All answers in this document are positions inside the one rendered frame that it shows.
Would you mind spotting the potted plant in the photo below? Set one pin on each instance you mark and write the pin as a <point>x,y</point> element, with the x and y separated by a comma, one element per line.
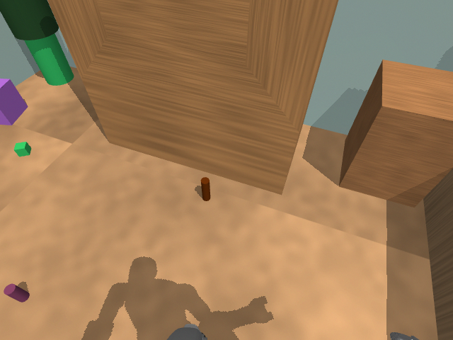
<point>33,21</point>

